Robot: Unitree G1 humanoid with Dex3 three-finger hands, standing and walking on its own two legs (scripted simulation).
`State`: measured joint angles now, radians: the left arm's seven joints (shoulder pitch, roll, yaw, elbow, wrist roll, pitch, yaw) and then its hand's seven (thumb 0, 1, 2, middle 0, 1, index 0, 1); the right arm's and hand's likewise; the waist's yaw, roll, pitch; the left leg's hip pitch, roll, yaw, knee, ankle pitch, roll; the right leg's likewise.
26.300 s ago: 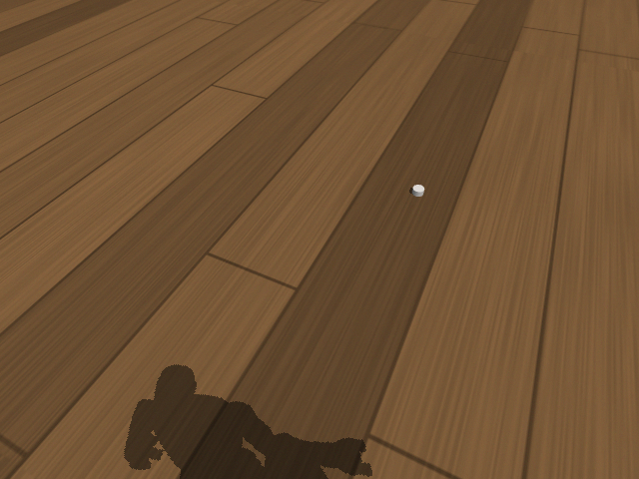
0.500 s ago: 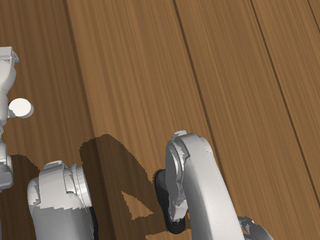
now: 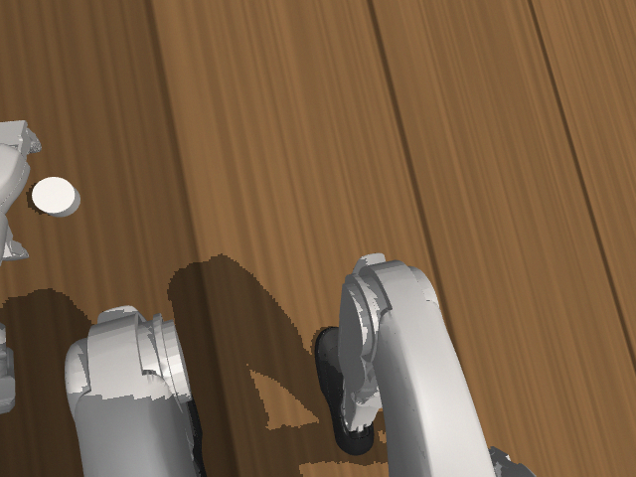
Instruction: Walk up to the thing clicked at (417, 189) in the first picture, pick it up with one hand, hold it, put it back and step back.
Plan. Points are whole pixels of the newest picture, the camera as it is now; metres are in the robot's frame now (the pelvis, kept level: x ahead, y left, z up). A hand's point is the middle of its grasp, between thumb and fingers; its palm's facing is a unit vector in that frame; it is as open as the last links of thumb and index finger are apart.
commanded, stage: rest palm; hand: left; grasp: from above
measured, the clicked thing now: (57, 197) +0.49 +0.28 -0.30
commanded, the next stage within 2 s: close in 1.16 s
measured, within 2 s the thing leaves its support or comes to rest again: neither
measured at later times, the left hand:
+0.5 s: hand (31, 187) +0.48 +0.28 -0.22, palm faces -0.50 -0.10 -0.86, open 14.1 cm
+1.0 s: hand (38, 185) +0.50 +0.29 -0.25, palm faces -0.44 -0.11 -0.89, open 14.1 cm
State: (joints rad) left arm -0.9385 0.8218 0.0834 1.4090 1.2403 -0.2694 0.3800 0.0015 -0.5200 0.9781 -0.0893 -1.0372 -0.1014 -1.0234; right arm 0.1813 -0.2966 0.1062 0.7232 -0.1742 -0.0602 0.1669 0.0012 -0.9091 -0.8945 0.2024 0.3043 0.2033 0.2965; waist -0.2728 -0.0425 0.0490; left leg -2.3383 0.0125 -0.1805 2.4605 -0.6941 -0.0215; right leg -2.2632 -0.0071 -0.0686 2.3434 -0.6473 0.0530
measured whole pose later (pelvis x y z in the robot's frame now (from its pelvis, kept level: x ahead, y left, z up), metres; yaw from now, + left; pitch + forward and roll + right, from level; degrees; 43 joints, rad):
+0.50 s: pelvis +0.00 +0.00 +0.00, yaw -2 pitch +32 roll -10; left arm -1.09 0.92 0.13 1.64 1.29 -0.20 0.43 0.00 -0.52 0.98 -0.08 -1.01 -0.08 -1.00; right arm 0.18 -0.31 0.21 0.67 -0.20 -0.09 0.17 0.00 -0.90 -0.90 0.20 0.30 0.20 0.30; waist -0.39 -0.06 0.10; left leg -2.35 0.02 -0.20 2.48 -0.70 -0.01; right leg -2.27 0.01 -0.08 2.35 -0.63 0.06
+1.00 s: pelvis +0.00 +0.01 -0.02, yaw -4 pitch +30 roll -13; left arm -1.11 1.00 0.15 1.71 1.30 -0.19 0.55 0.00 -0.50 0.99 -0.11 -0.96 -0.10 -0.96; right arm 0.13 -0.33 0.25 0.66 -0.26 -0.19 0.23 0.00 -0.90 -0.90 0.20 0.30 0.20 0.30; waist -0.41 -0.11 0.15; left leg -2.36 0.02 -0.25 2.55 -0.73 -0.01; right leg -2.26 0.02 -0.12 2.37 -0.65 0.07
